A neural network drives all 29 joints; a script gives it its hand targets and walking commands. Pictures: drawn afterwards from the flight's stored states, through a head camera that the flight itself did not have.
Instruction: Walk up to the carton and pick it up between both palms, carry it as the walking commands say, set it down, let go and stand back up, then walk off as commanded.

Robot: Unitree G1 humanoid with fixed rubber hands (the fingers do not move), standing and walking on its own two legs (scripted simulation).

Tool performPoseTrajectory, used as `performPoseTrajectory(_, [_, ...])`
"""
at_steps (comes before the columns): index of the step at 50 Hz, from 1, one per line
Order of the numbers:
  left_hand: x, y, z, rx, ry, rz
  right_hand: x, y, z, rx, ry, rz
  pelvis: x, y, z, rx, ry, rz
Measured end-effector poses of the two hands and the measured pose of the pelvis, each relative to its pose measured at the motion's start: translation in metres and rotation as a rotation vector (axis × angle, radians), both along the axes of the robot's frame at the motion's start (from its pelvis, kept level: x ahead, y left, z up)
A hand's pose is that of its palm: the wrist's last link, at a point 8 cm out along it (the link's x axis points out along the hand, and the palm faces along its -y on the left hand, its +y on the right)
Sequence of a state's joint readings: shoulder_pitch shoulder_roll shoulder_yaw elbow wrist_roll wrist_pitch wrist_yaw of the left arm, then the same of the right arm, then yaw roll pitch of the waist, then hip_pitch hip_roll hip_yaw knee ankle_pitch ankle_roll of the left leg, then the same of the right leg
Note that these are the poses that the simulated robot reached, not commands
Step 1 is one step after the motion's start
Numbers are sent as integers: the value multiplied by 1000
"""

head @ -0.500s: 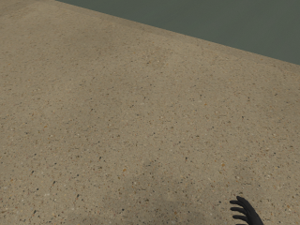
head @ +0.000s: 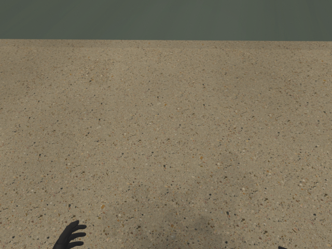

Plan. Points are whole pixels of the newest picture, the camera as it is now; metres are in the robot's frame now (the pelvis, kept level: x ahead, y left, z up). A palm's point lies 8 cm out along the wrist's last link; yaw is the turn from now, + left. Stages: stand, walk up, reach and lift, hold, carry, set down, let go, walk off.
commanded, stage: walk off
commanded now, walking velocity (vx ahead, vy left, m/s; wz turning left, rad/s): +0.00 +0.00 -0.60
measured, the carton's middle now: out of the picture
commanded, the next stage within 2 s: stand in 1.86 s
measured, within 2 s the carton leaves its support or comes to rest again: neither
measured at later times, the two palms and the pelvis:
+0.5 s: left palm out of the picture +0.14 +0.28 -0.11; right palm out of the picture +0.06 -0.26 -0.07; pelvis -0.01 +0.03 +0.01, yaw -17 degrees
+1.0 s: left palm (109, 222) +0.22 +0.15 -0.07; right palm out of the picture -0.13 -0.28 -0.11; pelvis -0.04 +0.00 +0.01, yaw -35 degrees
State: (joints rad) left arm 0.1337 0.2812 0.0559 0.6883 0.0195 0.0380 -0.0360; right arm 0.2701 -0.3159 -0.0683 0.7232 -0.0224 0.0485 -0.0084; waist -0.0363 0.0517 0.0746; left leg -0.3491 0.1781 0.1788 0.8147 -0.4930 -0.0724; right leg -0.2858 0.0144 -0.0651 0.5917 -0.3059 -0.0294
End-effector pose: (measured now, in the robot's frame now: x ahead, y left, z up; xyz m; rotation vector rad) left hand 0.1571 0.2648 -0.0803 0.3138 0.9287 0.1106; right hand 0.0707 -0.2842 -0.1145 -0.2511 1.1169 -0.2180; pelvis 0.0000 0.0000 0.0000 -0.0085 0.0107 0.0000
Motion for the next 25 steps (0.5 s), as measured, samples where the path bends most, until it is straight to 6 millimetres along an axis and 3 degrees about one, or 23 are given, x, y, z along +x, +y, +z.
performPoseTrajectory(3, [-6, -6, 10, 31, 22, -9, -7, -5, 2, 24, 8, -33, -1, -5, 8, 22, -2, -30])
performPoseTrajectory(9, [-22, -10, 13, 52, 77, -17, -2, -8, 11, 39, -36, -52, -5, -10, 16, 39, 1, -95])
performPoseTrajectory(16, [-37, 1, -2, 37, 144, -44, 18, 3, 25, 20, -124, -77, -7, 1, 14, 36, 7, -172])
performPoseTrajectory(20, [-35, 14, -18, 10, 172, -68, 24, 16, 35, -14, -182, -100, -6, 16, 9, 22, 8, -220])
performPoseTrajectory(25, [-15, 15, -29, -19, 172, -141, -6, 26, 47, -65, -174, -157, -7, 30, 11, -6, -1, -293])
